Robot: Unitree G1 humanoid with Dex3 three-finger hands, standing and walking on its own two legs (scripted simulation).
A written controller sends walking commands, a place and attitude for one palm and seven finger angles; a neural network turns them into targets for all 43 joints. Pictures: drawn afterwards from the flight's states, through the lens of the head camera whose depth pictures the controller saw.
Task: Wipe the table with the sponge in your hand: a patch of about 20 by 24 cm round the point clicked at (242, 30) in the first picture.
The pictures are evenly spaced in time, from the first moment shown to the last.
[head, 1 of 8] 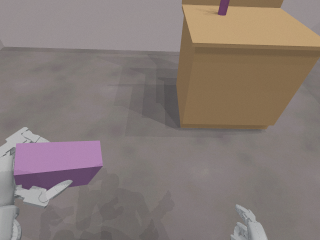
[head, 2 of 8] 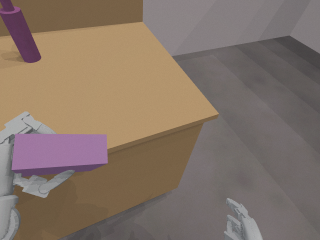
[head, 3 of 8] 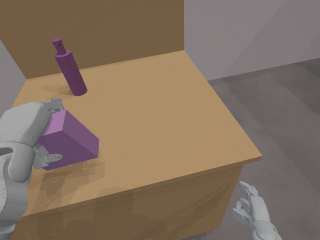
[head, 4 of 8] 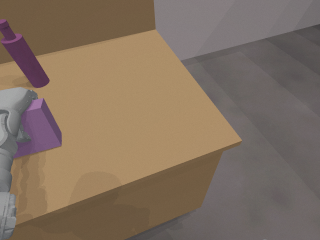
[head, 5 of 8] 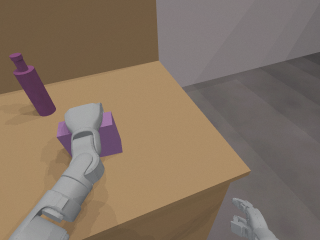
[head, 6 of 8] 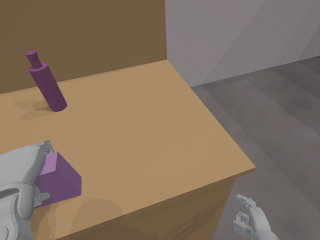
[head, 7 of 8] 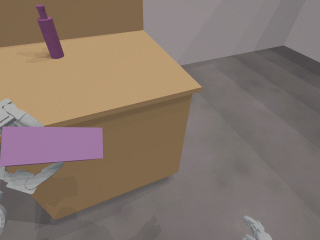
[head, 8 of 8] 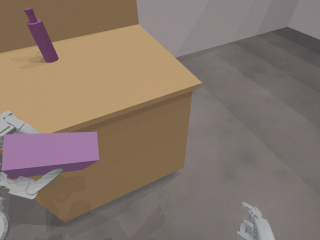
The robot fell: no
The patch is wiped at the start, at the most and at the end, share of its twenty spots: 0.00 1.00 1.00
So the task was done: yes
